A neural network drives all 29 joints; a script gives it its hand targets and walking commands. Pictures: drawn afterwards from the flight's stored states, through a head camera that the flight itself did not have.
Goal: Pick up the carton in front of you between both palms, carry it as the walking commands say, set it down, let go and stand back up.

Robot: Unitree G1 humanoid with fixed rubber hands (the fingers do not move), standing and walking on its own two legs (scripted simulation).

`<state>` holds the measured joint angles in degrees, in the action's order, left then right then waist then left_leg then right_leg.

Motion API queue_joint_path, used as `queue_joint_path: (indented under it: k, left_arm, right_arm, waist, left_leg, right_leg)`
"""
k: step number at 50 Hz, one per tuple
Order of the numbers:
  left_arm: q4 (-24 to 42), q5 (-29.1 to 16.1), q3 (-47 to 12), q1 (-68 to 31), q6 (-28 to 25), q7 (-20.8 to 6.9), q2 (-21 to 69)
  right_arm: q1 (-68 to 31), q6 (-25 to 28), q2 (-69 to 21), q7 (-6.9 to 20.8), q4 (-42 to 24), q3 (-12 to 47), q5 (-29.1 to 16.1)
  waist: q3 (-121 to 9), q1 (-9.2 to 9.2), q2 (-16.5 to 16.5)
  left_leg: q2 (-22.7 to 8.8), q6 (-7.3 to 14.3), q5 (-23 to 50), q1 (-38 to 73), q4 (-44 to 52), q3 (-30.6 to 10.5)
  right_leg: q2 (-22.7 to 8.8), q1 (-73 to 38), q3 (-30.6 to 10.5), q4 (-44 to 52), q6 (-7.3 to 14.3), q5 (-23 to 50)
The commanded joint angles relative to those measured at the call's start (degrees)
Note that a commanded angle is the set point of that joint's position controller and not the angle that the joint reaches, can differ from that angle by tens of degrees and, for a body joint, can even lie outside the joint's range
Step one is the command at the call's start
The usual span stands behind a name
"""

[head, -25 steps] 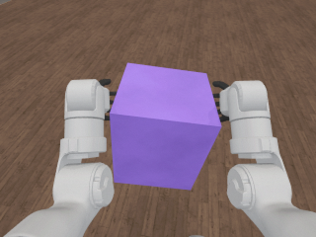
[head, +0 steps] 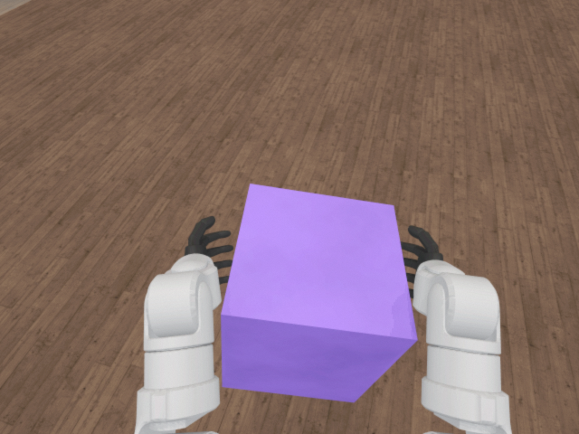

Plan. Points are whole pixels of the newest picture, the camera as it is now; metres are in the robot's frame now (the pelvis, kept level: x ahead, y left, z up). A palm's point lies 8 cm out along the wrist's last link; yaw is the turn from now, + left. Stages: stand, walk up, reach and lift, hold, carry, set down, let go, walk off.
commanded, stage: carry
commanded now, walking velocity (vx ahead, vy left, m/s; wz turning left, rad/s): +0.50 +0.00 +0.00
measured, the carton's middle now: (304, 299) +0.31 -0.01 -0.02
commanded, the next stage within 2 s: none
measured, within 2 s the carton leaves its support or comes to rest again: neither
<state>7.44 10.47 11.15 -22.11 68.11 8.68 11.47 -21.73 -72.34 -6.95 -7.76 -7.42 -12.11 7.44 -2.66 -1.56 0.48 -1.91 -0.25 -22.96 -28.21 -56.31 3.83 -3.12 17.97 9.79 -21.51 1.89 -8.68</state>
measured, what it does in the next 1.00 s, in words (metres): walks ahead: left foot, then right foot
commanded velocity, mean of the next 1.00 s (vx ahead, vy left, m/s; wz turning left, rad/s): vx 0.50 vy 0.00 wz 0.00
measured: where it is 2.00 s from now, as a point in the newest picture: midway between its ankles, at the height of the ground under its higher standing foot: (285, 194)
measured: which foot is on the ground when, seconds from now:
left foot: up 0.00-0.22, down 0.24-0.80, up 0.82-1.00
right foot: down 0.00-0.26, up 0.28-0.76, down 0.78-1.00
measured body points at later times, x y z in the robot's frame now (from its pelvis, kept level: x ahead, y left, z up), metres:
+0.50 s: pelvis +0.29 +0.06 +0.00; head +0.26 +0.08 +0.45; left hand +0.57 +0.20 +0.07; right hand +0.55 -0.10 +0.07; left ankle +0.28 +0.13 -0.75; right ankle +0.33 -0.10 -0.68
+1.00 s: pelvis +0.59 +0.00 +0.00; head +0.60 -0.01 +0.45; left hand +0.88 +0.15 +0.06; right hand +0.88 -0.15 +0.05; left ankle +0.60 +0.15 -0.67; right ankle +0.61 -0.08 -0.75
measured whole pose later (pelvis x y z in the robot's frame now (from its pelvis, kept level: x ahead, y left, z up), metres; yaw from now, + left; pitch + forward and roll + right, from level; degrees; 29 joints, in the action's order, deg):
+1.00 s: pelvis +0.59 +0.00 +0.00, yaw +0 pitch +4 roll +1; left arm 11.4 7.5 5.9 -11.4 67.1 7.7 8.0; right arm -12.1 -71.0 -8.1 -9.1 -12.0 -6.1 7.8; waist -4.1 1.1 1.0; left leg -6.7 -0.2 -14.7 -32.9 -57.9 4.3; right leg -2.3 14.8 13.8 -20.1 3.7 -9.7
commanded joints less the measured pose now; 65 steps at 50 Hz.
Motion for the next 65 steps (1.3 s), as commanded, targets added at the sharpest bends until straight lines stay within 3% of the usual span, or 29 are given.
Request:
queue_joint_path:
  k: [1,4,9,12,13,14,15,17,18,19,23,27,33,36,38,39,40,41,42,44,46,49,53,59,61,62,63,64,65]
  left_arm:
    - [9.22,-25.06,-40.19,-26.39,0.94,-16.48,57.84]
    - [8.39,-25.17,-40.71,-15.94,1.55,-17.58,56.16]
    - [6.02,-25.99,-42.14,-14.48,2.70,-18.52,52.81]
    - [4.17,-26.54,-42.85,-16.33,3.25,-18.92,51.56]
    - [3.39,-26.60,-42.77,-16.71,3.47,-19.03,50.62]
    - [4.33,-27.43,-43.62,-18.87,4.13,-18.99,50.75]
    - [4.16,-27.95,-44.54,-21.01,4.24,-19.19,51.22]
    - [4.04,-29.31,-45.17,-23.08,3.16,-19.80,54.51]
    - [4.21,-29.72,-45.52,-23.39,2.50,-19.90,55.48]
    - [4.69,-29.86,-45.82,-23.74,1.93,-19.87,56.15]
    - [5.76,-29.36,-46.24,-21.88,0.30,-18.88,57.71]
    - [6.93,-28.29,-45.85,-18.86,0.14,-17.94,55.76]
    - [7.65,-27.63,-44.82,-16.41,2.37,-17.79,51.65]
    - [7.23,-27.66,-44.10,-16.97,3.33,-18.11,50.67]
    - [5.87,-27.49,-43.51,-16.22,3.50,-18.37,50.89]
    - [5.00,-27.29,-43.03,-15.46,3.42,-18.56,50.94]
    - [3.46,-26.47,-42.06,-15.64,2.94,-18.78,50.60]
    - [2.42,-26.65,-42.14,-14.21,2.42,-18.77,52.08]
    - [3.90,-27.29,-42.43,-15.65,2.03,-18.96,53.58]
    - [5.77,-28.31,-43.46,-17.79,0.78,-19.29,57.06]
    - [7.31,-29.16,-44.40,-19.29,-0.24,-19.46,58.57]
    - [8.40,-29.93,-44.86,-17.42,-0.89,-19.95,58.25]
    - [9.76,-29.83,-45.02,-15.30,-0.84,-20.14,56.06]
    - [10.57,-27.90,-43.83,-13.12,1.13,-18.91,51.08]
    - [9.77,-27.40,-43.64,-13.33,2.02,-18.67,49.78]
    - [9.53,-27.25,-43.69,-13.81,2.44,-18.59,49.16]
    - [9.25,-27.17,-43.71,-14.24,2.83,-18.50,48.34]
    - [9.96,-27.62,-44.09,-15.88,3.52,-18.38,48.29]
    - [10.47,-27.77,-44.63,-17.46,3.93,-18.42,48.15]
  right_arm:
    - [-37.08,3.39,-62.62,16.51,-13.46,45.30,-28.69]
    - [-28.27,2.40,-58.23,16.13,-16.63,46.41,-26.44]
    - [-22.28,0.55,-55.76,17.82,-10.94,45.60,-25.82]
    - [-20.55,0.06,-54.21,18.46,-6.58,43.63,-24.99]
    - [-19.72,-0.06,-53.18,18.47,-4.99,42.75,-24.38]
    - [-19.47,0.37,-52.68,18.60,-3.03,41.94,-23.25]
    - [-18.77,0.75,-53.96,18.61,-1.96,41.55,-23.32]
    - [-20.70,1.77,-57.52,18.78,-3.38,41.49,-24.04]
    - [-22.17,2.32,-58.89,18.84,-4.43,41.80,-24.51]
    - [-23.75,2.87,-59.90,18.84,-5.40,42.53,-25.21]
    - [-24.30,4.15,-59.92,18.95,-7.96,44.51,-26.68]
    - [-22.77,3.91,-57.49,18.78,-10.13,44.93,-26.93]
    - [-19.19,1.85,-53.82,18.23,-9.77,43.72,-25.17]
    - [-19.74,1.10,-53.25,18.12,-9.17,43.84,-24.86]
    - [-20.38,0.77,-53.13,18.12,-9.14,44.02,-25.10]
    - [-21.04,0.69,-52.63,18.13,-9.17,44.12,-25.29]
    - [-22.99,0.23,-53.98,18.05,-10.20,45.23,-25.80]
    - [-22.94,0.29,-53.94,18.35,-9.93,45.15,-25.81]
    - [-23.64,0.91,-56.34,18.46,-9.02,45.56,-25.93]
    - [-24.05,2.37,-58.45,18.56,-9.78,45.83,-26.32]
    - [-23.67,3.55,-60.74,18.24,-10.17,46.54,-26.36]
    - [-20.69,4.84,-61.85,17.41,-10.69,46.90,-25.59]
    - [-18.75,5.25,-60.84,16.72,-12.19,47.55,-25.05]
    - [-18.74,2.80,-55.42,16.86,-14.24,47.06,-25.87]
    - [-18.57,1.75,-53.67,17.20,-13.08,46.13,-25.78]
    - [-18.00,1.33,-52.95,17.35,-12.03,45.42,-25.72]
    - [-17.53,1.03,-52.29,17.52,-10.90,44.63,-25.57]
    - [-17.82,0.99,-50.97,17.76,-9.82,43.75,-24.64]
    - [-16.98,1.27,-52.19,17.85,-7.82,43.61,-24.59]
  waist:
    - [-25.83,2.38,-8.30]
    - [-22.31,2.24,-9.84]
    - [-16.01,2.57,-10.56]
    - [-16.46,1.42,-4.35]
    - [-18.05,0.47,3.18]
    - [-20.36,0.02,18.15]
    - [-19.17,0.03,18.29]
    - [-18.80,0.42,8.43]
    - [-18.51,0.69,4.36]
    - [-18.23,0.93,3.60]
    - [-17.75,1.09,5.78]
    - [-15.52,0.91,5.20]
    - [-10.47,0.48,7.08]
    - [-9.43,0.45,8.64]
    - [-14.00,1.82,6.67]
    - [-18.88,3.00,3.01]
    - [-26.08,3.32,-11.68]
    - [-24.77,3.48,-18.17]
    - [-23.61,2.94,-13.90]
    - [-21.92,2.52,-3.61]
    - [-21.27,2.16,-4.85]
    - [-19.37,2.16,-7.36]
    - [-15.86,2.32,-7.23]
    - [-11.78,2.73,-8.93]
    - [-11.68,2.36,-8.65]
    - [-13.74,1.48,-6.54]
    - [-17.70,0.52,-3.08]
    - [-22.82,-0.16,9.04]
    - [-24.14,-0.19,20.38]
  left_leg:
    - [-2.51,-1.35,3.00,-8.96,6.46,0.17]
    - [-2.72,-1.77,10.49,-6.06,16.45,2.80]
    - [-1.25,-0.70,19.11,2.73,27.91,6.32]
    - [0.20,0.54,13.57,20.70,30.79,9.84]
    - [-8.73,1.89,7.53,28.84,34.21,-2.77]
    - [-21.14,9.88,-1.61,39.49,41.49,-27.27]
    - [-23.56,12.97,1.76,40.17,44.17,-33.70]
    - [-21.06,11.38,9.85,34.63,42.40,-24.56]
    - [-20.10,9.72,8.72,31.24,43.60,-20.09]
    - [-18.76,8.32,7.06,27.56,45.28,-15.93]
    - [-15.85,8.13,5.30,26.69,49.81,-7.41]
    - [-14.03,8.13,13.66,31.23,49.78,-2.94]
    - [-12.34,6.94,28.62,34.92,45.92,2.13]
    - [-12.16,5.38,37.10,34.37,40.79,4.25]
    - [-9.41,3.07,45.55,29.22,26.56,9.14]
    - [-8.20,1.40,34.83,20.18,15.42,9.19]
    - [-2.62,-1.72,18.75,2.14,-4.10,7.83]
    - [2.91,-1.38,-4.14,-10.41,-13.10,2.72]
    - [-0.84,0.44,-3.73,-13.43,-19.12,-2.20]
    - [-5.31,1.68,2.06,-12.17,-15.83,-4.17]
    - [-6.50,1.05,6.86,-7.46,-8.83,-3.00]
    - [-6.33,-0.22,10.11,-7.39,0.55,-0.21]
    - [-5.27,-1.20,16.38,-8.28,15.42,3.38]
    - [-2.93,0.64,22.33,-2.91,27.80,7.04]
    - [-1.44,1.31,19.89,3.49,31.00,9.61]
    - [1.13,1.35,17.71,12.43,33.38,12.49]
    - [-1.20,1.78,14.63,26.06,32.01,8.97]
    - [-16.21,7.95,6.95,39.92,35.63,-14.68]
    - [-22.91,13.47,9.51,47.21,43.13,-32.39]
  right_leg:
    - [-14.49,-28.14,-12.77,6.98,5.94,12.84]
    - [-12.28,-24.47,-8.15,8.21,5.57,12.96]
    - [-11.00,-17.27,-4.37,6.58,2.58,9.80]
    - [-7.75,-6.78,0.05,-7.06,-0.27,4.55]
    - [-5.26,0.96,2.05,-19.84,-2.68,-1.98]
    - [1.61,17.15,1.51,-34.73,-5.02,-15.54]
    - [0.94,24.49,-4.24,-42.48,-3.65,-21.94]
    - [-3.17,25.28,-7.97,-47.03,-1.61,-18.87]
    - [-5.12,23.93,-9.11,-44.83,-1.37,-14.28]
    - [-6.01,21.34,-9.23,-41.88,-1.46,-10.50]
    - [-5.44,20.46,-5.82,-32.10,-3.31,-1.74]
    - [-4.42,22.58,-3.42,-21.26,-3.86,4.31]
    - [-1.69,19.98,0.49,-10.56,-1.92,7.96]
    - [-0.13,12.46,2.89,-6.04,-0.22,6.90]
    - [4.22,-4.81,7.33,-2.36,0.20,3.13]
    - [-1.03,-18.41,1.13,-2.99,0.45,-0.51]
    - [-18.33,-34.72,-26.36,0.66,8.09,-8.91]
    - [-21.83,-36.91,-39.89,7.62,11.53,-3.13]
    - [-20.90,-35.29,-33.31,6.18,11.00,3.77]
    - [-18.23,-26.84,-23.60,5.62,7.28,8.73]
    - [-15.92,-20.20,-15.93,8.84,4.78,3.32]
    - [-14.67,-18.37,-10.92,12.44,5.52,-1.12]
    - [-12.34,-20.67,-5.94,12.61,5.80,6.09]
    - [-11.45,-23.22,-1.52,8.92,3.62,14.37]
    - [-10.91,-22.55,0.46,2.92,2.12,18.56]
    - [-8.72,-19.53,3.49,-5.18,0.71,21.38]
    - [-7.11,-11.12,4.17,-15.35,-0.76,17.73]
    - [-2.52,4.48,3.13,-32.59,-4.12,4.47]
    - [3.56,19.16,-0.76,-44.57,-4.58,-17.26]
